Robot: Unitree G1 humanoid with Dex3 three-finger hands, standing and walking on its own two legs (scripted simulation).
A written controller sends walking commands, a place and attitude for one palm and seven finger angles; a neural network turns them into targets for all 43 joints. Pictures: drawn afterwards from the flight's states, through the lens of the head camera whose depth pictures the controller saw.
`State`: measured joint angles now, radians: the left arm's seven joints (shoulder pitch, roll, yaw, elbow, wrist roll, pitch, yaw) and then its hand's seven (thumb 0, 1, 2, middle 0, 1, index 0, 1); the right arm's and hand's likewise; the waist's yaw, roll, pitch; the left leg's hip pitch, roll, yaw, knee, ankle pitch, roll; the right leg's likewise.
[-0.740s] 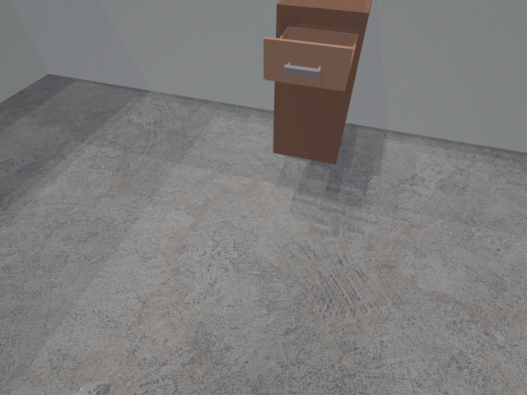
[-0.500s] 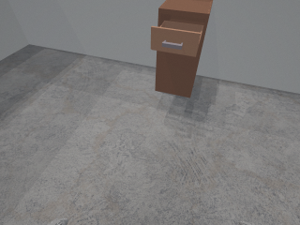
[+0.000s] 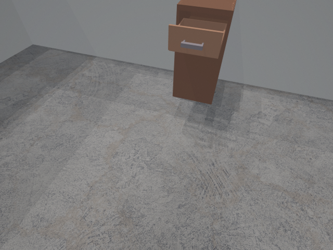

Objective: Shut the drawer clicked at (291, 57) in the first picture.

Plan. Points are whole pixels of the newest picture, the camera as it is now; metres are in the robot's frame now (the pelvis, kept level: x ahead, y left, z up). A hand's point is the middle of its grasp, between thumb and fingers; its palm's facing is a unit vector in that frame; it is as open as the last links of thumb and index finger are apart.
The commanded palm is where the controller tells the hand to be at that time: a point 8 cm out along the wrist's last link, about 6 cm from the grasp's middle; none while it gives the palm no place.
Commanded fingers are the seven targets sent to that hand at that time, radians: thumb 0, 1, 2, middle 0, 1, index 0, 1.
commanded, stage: stand and wait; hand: left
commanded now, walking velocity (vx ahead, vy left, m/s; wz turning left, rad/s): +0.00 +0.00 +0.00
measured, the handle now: (192, 44) +1.26 -0.08 -0.08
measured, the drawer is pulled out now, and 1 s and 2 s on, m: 0.28 0.28 0.28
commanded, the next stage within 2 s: look at it before walking up in 0.20 s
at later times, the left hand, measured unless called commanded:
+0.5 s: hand out of the picture +0.07 +0.24 -0.16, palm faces -0.03 -0.95 -0.32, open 7.4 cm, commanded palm none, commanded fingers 0.00 0.90 0.90 -0.20 -0.30 -0.20 -0.30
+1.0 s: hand out of the picture +0.08 +0.24 -0.16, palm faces -0.02 -0.95 -0.31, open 7.4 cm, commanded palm none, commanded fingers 0.00 0.90 0.90 -0.20 -0.30 -0.20 -0.30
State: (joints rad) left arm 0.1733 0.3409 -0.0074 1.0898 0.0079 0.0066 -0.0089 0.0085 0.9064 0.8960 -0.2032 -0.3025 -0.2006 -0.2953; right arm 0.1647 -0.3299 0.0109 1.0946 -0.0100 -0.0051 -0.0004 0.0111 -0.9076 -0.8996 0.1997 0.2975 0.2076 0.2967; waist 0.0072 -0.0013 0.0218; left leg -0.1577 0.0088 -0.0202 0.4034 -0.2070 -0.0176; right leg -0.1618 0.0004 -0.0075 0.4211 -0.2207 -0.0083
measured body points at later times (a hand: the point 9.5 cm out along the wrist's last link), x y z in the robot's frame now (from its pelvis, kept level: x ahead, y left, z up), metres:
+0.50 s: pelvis +0.00 +0.00 +0.00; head +0.01 +0.00 +0.45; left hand +0.07 +0.29 -0.14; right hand +0.07 -0.29 -0.13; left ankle +0.01 +0.13 -0.74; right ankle +0.01 -0.11 -0.74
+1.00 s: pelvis +0.02 +0.00 +0.00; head +0.02 +0.00 +0.45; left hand +0.08 +0.29 -0.14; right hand +0.09 -0.29 -0.14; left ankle +0.01 +0.13 -0.74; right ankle +0.01 -0.11 -0.74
